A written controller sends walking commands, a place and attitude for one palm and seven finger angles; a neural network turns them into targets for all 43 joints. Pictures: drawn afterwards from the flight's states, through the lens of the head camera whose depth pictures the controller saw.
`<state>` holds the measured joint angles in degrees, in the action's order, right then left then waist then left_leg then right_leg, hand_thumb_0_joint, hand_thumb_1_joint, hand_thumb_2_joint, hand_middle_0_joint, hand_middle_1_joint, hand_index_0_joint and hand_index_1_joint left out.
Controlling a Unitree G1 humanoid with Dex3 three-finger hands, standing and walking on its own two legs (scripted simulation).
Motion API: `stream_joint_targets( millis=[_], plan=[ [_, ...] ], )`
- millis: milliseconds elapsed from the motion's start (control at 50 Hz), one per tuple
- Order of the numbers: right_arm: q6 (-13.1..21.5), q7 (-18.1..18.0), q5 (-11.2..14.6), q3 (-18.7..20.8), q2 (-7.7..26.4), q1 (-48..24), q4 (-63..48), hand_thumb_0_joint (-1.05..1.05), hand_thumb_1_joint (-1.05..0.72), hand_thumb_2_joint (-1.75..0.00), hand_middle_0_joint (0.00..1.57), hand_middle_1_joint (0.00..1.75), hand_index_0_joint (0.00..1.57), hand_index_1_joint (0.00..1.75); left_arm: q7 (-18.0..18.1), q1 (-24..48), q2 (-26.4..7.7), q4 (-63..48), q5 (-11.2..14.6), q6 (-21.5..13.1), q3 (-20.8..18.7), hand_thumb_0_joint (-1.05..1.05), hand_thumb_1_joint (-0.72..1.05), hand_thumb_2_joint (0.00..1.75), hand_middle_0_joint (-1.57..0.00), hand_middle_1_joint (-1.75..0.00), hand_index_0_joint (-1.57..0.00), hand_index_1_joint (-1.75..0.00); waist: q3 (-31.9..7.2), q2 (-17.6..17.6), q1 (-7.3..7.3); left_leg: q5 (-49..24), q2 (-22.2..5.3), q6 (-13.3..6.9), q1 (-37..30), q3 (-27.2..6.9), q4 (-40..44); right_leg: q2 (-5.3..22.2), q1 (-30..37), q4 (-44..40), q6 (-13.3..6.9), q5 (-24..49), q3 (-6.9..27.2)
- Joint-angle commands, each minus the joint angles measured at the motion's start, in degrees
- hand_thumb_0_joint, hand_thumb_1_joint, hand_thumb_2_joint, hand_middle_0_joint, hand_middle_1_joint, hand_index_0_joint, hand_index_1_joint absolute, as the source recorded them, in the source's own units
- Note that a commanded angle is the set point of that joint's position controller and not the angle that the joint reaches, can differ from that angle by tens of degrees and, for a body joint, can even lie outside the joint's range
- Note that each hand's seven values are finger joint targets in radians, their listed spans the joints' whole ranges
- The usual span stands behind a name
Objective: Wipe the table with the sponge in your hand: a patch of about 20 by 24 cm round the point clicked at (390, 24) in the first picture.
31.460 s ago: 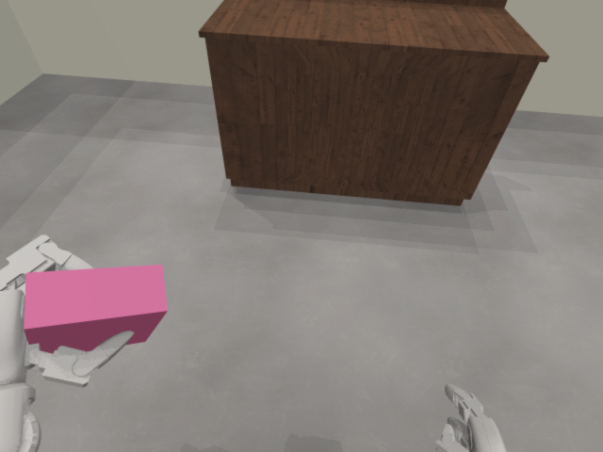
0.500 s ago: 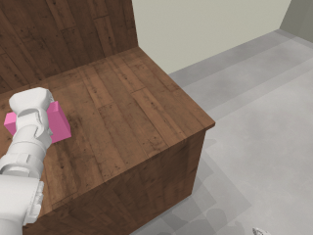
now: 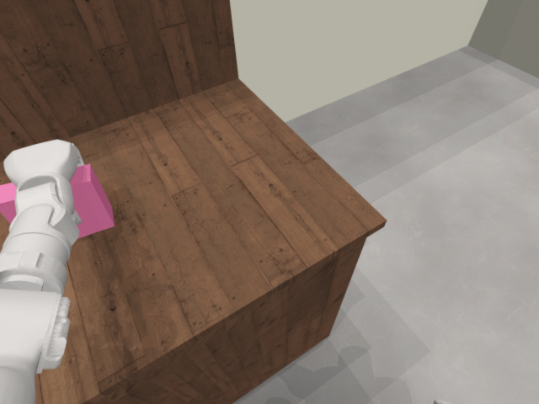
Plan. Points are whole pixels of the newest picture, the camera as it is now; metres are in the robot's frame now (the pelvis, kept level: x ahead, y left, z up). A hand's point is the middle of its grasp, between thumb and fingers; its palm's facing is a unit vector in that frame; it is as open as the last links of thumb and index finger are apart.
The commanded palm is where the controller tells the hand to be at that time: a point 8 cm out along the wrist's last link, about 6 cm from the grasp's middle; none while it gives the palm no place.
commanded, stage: wipe back along the third lane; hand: left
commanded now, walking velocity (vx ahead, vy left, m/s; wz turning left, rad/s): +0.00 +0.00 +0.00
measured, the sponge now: (66, 215) +0.40 +0.34 +0.05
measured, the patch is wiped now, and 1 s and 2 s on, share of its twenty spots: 1.00 1.00 1.00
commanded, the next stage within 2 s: slide back across to the middle lane in 1.68 s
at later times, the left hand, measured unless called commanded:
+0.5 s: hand (57, 202) +0.40 +0.33 +0.09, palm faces +0.06 +0.00 -1.00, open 9.3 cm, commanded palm +0.35 +0.31 +0.10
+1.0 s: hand (63, 223) +0.36 +0.31 +0.09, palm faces +0.13 -0.07 -0.99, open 9.2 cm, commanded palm +0.29 +0.28 +0.10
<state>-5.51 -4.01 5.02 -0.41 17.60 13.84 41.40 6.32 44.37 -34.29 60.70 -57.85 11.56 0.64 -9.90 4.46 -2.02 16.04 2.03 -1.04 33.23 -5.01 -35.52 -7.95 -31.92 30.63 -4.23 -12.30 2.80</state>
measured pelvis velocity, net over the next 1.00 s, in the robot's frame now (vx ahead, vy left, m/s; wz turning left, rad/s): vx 0.04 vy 0.07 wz -0.01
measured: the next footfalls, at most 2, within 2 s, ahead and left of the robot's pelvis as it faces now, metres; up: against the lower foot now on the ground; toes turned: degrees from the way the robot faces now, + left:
none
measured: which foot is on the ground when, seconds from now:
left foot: down 0.00-1.00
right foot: down 0.00-1.00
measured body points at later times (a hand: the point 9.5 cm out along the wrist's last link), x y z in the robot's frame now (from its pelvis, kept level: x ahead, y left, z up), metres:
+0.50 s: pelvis +0.02 +0.06 +0.01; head +0.01 +0.05 +0.46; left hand +0.39 +0.33 +0.14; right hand +0.19 -0.17 -0.10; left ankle +0.00 +0.11 -0.73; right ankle +0.01 -0.07 -0.73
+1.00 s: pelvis +0.04 +0.07 +0.01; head +0.01 +0.05 +0.46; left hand +0.34 +0.31 +0.15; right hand +0.26 -0.14 -0.07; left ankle +0.00 +0.11 -0.73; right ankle +0.01 -0.06 -0.72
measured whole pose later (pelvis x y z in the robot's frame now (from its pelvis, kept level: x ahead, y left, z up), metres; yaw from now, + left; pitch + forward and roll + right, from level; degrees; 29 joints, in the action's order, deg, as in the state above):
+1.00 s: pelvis +0.04 +0.07 +0.01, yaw +0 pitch +4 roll -3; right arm -10.4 2.8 5.3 -3.1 15.1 2.2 37.9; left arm 9.4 13.9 -18.2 10.5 -56.2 40.8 17.6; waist -8.8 4.9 4.3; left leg 17.8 6.1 -6.4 15.8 -2.6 -30.2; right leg -2.4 -14.9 26.6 -1.7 -15.5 0.8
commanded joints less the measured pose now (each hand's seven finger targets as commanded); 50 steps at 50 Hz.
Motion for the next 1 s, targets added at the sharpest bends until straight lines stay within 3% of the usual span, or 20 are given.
stream_joint_targets(
  millis=[0, 40, 60, 100, 120, 240, 340, 420, 500, 520, 600, 620, 640, 720, 800, 820, 840, 900, 920, 980],
  plan=[
    [1.44, 0.04, -0.05, 2.46, 7.22, -0.52, -5.71, 0.00, -0.90, -0.90, 0.20, 0.30, 0.20, 0.30, 2.91, 8.88, -10.88, -1.07, -1.36, 1.52, -0.48, 0.00, 0.10, 1.30, -1.20, -1.60, -1.20, -1.60, -10.53, -9.97, -0.24, -5.66, 0.23, -2.71, -0.13, 2.44, 3.45, 7.04, 15.44, -5.01, 2.03, 12.96, 3.65],
    [1.61, 0.32, -0.11, 2.67, 6.64, -1.11, -6.25, 0.00, -0.90, -0.90, 0.20, 0.30, 0.20, 0.30, 3.32, 5.29, -6.58, -2.38, -0.46, 1.47, 1.11, 0.00, 0.10, 1.30, -1.20, -1.60, -1.20, -1.60, -11.80, -8.28, 1.02, -8.12, 0.19, -2.80, -3.08, 2.49, 3.94, 6.81, 15.69, -4.86, 1.64, 13.86, 2.26],
    [1.55, 0.42, 0.00, 2.70, 6.53, -1.58, -6.29, 0.00, -0.90, -0.90, 0.20, 0.30, 0.20, 0.30, 3.62, 5.64, -5.31, -3.34, -0.37, 1.73, 1.81, 0.00, 0.10, 1.30, -1.20, -1.60, -1.20, -1.60, -11.53, -9.07, 0.61, -8.02, -0.10, -2.66, -4.18, 2.38, 4.23, 6.75, 14.91, -5.02, 1.70, 13.33, 2.24],
    [1.35, 0.73, 0.08, 2.72, 6.18, -2.75, -6.64, 0.00, -0.90, -0.90, 0.20, 0.30, 0.20, 0.30, 4.29, 2.83, -3.41, -4.31, -0.05, 2.64, 2.17, 0.00, 0.10, 1.30, -1.20, -1.60, -1.20, -1.60, -11.17, -9.01, 1.49, -8.60, -0.20, -2.49, -5.54, 2.13, 5.04, 6.59, 14.91, -5.31, 1.43, 12.40, 1.94],
    [1.47, 0.81, 0.16, 2.63, 6.05, -3.80, -6.65, 0.00, -0.90, -0.90, 0.20, 0.30, 0.20, 0.30, 4.49, 2.69, -2.88, -6.06, 0.56, 2.73, 1.56, 0.00, 0.10, 1.30, -1.20, -1.60, -1.20, -1.60, -11.96, -6.93, 2.31, -10.44, -0.42, -2.40, -7.29, 1.63, 5.68, 6.48, 14.60, -5.08, 0.83, 13.01, 1.56],
    [1.07, 1.76, 0.66, 2.21, 5.46, -7.73, -7.56, 0.00, -0.90, -0.90, 0.20, 0.30, 0.20, 0.30, 5.48, -2.64, 5.50, -10.56, 3.20, 8.53, 6.36, 0.00, 0.10, 1.30, -1.20, -1.60, -1.20, -1.60, -7.18, -7.85, 2.93, -10.27, -1.32, -1.54, -12.08, 0.13, 8.28, 5.66, 11.82, -6.34, 0.53, 6.68, -1.38],
    [0.51, 2.21, 0.69, 1.63, 4.65, -11.54, -8.64, 0.00, -0.90, -0.90, 0.20, 0.30, 0.20, 0.30, 5.40, -4.93, 10.72, -16.64, 5.41, 14.29, 9.13, 0.00, 0.10, 1.30, -1.20, -1.60, -1.20, -1.60, -7.22, -6.55, 3.95, -11.35, -2.19, -0.14, -16.95, -1.44, 10.55, 5.19, 11.60, -6.48, -0.03, 4.22, -3.37],
    [-0.20, 1.92, 0.71, 0.93, 4.62, -14.28, -8.69, 0.00, -0.90, -0.90, 0.20, 0.30, 0.20, 0.30, 4.57, -2.18, 10.98, -19.16, 5.91, 18.81, 9.68, 0.00, 0.10, 1.30, -1.20, -1.60, -1.20, -1.60, -5.70, -5.87, 3.91, -11.36, -2.54, 0.62, -18.27, -2.04, 11.91, 5.26, 11.84, -6.62, -0.54, 4.12, -3.68],
    [-1.34, 2.37, 0.30, 0.58, 4.02, -15.64, -9.51, 0.00, -0.90, -0.90, 0.20, 0.30, 0.20, 0.30, 2.76, -5.51, 13.92, -21.88, 5.39, 22.03, 12.26, 0.00, 0.10, 1.30, -1.20, -1.60, -1.20, -1.60, -6.13, -6.80, 3.96, -15.22, -2.53, 1.22, -20.14, -2.09, 11.23, 5.22, 13.59, -6.59, -0.76, 6.29, -3.98],
    [-1.24, 2.37, 0.32, 0.64, 4.21, -16.33, -9.74, 0.00, -0.90, -0.90, 0.20, 0.30, 0.20, 0.30, 2.44, -5.95, 13.46, -23.95, 5.63, 22.10, 11.46, 0.00, 0.10, 1.30, -1.20, -1.60, -1.20, -1.60, -6.87, -5.33, 4.36, -17.87, -2.82, 1.54, -21.34, -2.72, 11.05, 5.23, 13.82, -6.12, -1.07, 7.38, -3.97],
    [-1.45, 3.33, -0.03, 0.36, 3.57, -17.41, -11.32, 0.00, -0.90, -0.90, 0.20, 0.30, 0.20, 0.30, 1.16, -13.66, 16.59, -29.15, 5.85, 22.70, 13.61, 0.00, 0.10, 1.30, -1.20, -1.60, -1.20, -1.60, -9.34, -7.87, 4.70, -26.33, -2.78, 1.81, -23.32, -2.46, 8.82, 5.28, 17.00, -5.32, -0.85, 14.06, -3.70],
    [-1.17, 3.61, 0.19, 0.36, 3.84, -18.24, -11.49, 0.00, -0.90, -0.90, 0.20, 0.30, 0.20, 0.30, 1.23, -16.52, 14.91, -31.12, 6.35, 22.66, 11.71, 0.00, 0.10, 1.30, -1.20, -1.60, -1.20, -1.60, -9.63, -6.07, 5.46, -29.53, -3.16, 2.04, -23.95, -2.87, 8.55, 5.49, 17.71, -4.76, -1.02, 15.47, -3.42],
    [-1.21, 3.96, -0.09, 0.15, 3.59, -18.35, -11.95, 0.00, -0.90, -0.90, 0.20, 0.30, 0.20, 0.30, 0.93, -17.28, 17.54, -33.18, 6.37, 22.81, 14.33, 0.00, 0.10, 1.30, -1.20, -1.60, -1.20, -1.60, -9.54, -6.07, 5.02, -32.12, -3.35, 2.35, -24.65, -3.18, 8.10, 5.38, 17.58, -4.39, -0.85, 16.04, -4.19],
    [-1.33, 5.30, 0.23, 0.26, 3.41, -20.78, -12.87, 0.00, -0.90, -0.90, 0.20, 0.30, 0.20, 0.30, -0.01, -21.24, 20.04, -39.91, 6.79, 24.35, 16.87, 0.00, 0.10, 1.30, -1.20, -1.60, -1.20, -1.60, -7.39, -6.54, 5.00, -36.51, -4.14, 2.38, -25.25, -3.78, 7.52, 5.52, 17.16, -3.95, -0.75, 17.51, -4.34],
    [-1.58, 6.35, 0.36, -0.21, 3.23, -22.73, -13.72, 0.00, -0.90, -0.90, 0.20, 0.30, 0.20, 0.30, -0.48, -25.78, 20.90, -46.04, 7.07, 26.63, 18.83, 0.00, 0.10, 1.30, -1.20, -1.60, -1.20, -1.60, -6.77, -6.75, 5.29, -36.35, -3.89, 2.17, -25.24, -3.46, 7.34, 5.59, 18.78, -3.89, -0.76, 18.77, -4.31],
    [-1.51, 6.46, 0.48, -0.03, 3.53, -23.43, -13.66, 0.00, -0.90, -0.90, 0.20, 0.30, 0.20, 0.30, -0.49, -26.42, 19.42, -48.30, 7.08, 26.93, 17.35, 0.00, 0.10, 1.30, -1.20, -1.60, -1.20, -1.60, -6.99, -6.24, 5.67, -38.27, -4.49, 2.31, -25.89, -4.28, 7.24, 5.61, 18.63, -3.26, -0.96, 18.83, -4.19],
    [-1.59, 6.73, 0.36, -0.22, 3.39, -23.47, -13.99, 0.00, -0.90, -0.90, 0.20, 0.30, 0.20, 0.30, -0.76, -26.94, 21.56, -49.29, 6.93, 27.68, 19.94, 0.00, 0.10, 1.30, -1.20, -1.60, -1.20, -1.60, -6.75, -5.38, 5.34, -37.89, -4.40, 2.11, -26.14, -4.09, 7.10, 5.54, 18.39, -3.32, -0.88, 17.81, -4.79],
    [-1.48, 7.10, 0.68, -0.58, 3.37, -24.20, -14.11, 0.00, -0.90, -0.90, 0.20, 0.30, 0.20, 0.30, -1.27, -29.09, 20.99, -50.48, 6.43, 29.23, 20.12, 0.00, 0.10, 1.30, -1.20, -1.60, -1.20, -1.60, -5.26, -7.43, 5.51, -32.71, -4.03, 1.65, -24.02, -3.64, 7.82, 5.34, 18.98, -3.39, -1.06, 16.62, -4.50],
    [-1.31, 7.03, 0.72, -0.44, 3.63, -25.01, -14.01, 0.00, -0.90, -0.90, 0.20, 0.30, 0.20, 0.30, -1.04, -29.71, 18.39, -52.25, 6.61, 29.20, 17.42, 0.00, 0.10, 1.30, -1.20, -1.60, -1.20, -1.60, -5.41, -6.39, 6.20, -31.99, -4.17, 1.73, -23.81, -4.00, 8.07, 5.29, 19.32, -3.03, -1.36, 16.28, -4.05],
    [-1.23, 7.06, 0.86, -0.98, 3.33, -25.07, -14.39, 0.00, -0.90, -0.90, 0.20, 0.30, 0.20, 0.30, -1.11, -31.52, 19.60, -52.17, 6.14, 30.22, 18.76, 0.00, 0.10, 1.30, -1.20, -1.60, -1.20, -1.60, -4.48, -7.81, 6.15, -29.19, -3.69, 1.54, -22.59, -3.52, 8.20, 5.09, 19.67, -2.73, -1.28, 15.44, -4.31]
  ],
)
